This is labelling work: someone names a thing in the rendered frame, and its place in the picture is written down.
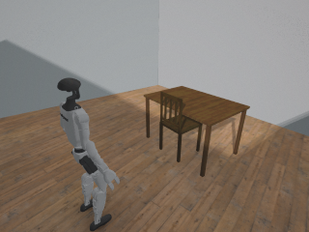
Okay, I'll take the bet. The left robot thigh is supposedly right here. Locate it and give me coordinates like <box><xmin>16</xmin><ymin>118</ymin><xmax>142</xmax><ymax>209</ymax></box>
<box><xmin>71</xmin><ymin>151</ymin><xmax>94</xmax><ymax>185</ymax></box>

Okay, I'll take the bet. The chair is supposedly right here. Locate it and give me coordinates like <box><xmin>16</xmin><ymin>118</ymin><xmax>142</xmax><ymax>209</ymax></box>
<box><xmin>159</xmin><ymin>92</ymin><xmax>203</xmax><ymax>162</ymax></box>

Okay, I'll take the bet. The left robot upper arm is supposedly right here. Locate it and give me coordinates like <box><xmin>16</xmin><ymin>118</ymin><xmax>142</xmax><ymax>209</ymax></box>
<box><xmin>59</xmin><ymin>101</ymin><xmax>66</xmax><ymax>129</ymax></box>

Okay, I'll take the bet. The right robot hand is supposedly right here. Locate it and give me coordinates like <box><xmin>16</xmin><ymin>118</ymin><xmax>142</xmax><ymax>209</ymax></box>
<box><xmin>102</xmin><ymin>169</ymin><xmax>120</xmax><ymax>190</ymax></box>

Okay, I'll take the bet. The left robot shin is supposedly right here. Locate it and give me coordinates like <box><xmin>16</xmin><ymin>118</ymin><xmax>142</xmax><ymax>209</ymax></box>
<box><xmin>81</xmin><ymin>173</ymin><xmax>94</xmax><ymax>206</ymax></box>

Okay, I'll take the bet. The right robot upper arm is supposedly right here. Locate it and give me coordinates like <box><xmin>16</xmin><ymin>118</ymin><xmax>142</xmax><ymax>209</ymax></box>
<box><xmin>74</xmin><ymin>110</ymin><xmax>95</xmax><ymax>151</ymax></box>

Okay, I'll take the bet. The table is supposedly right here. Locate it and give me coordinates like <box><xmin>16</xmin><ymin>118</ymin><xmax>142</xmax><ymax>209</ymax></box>
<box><xmin>144</xmin><ymin>86</ymin><xmax>250</xmax><ymax>177</ymax></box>

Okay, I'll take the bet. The right robot forearm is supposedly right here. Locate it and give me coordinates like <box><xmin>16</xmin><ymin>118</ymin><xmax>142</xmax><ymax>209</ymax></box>
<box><xmin>85</xmin><ymin>141</ymin><xmax>109</xmax><ymax>174</ymax></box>

